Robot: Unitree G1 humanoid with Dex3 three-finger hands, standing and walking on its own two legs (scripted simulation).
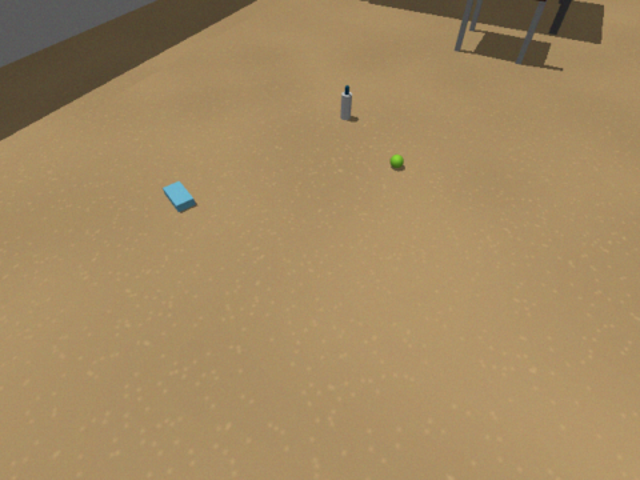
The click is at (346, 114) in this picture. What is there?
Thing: necked bottle
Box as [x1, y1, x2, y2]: [340, 85, 351, 119]
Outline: 347,85 345,86 345,91 342,93 340,117 342,119 348,119 350,116 351,93 348,91
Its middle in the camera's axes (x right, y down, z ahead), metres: +0.15 -0.83 +2.24
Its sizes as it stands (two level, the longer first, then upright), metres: 0.061 0.061 0.200
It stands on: the floor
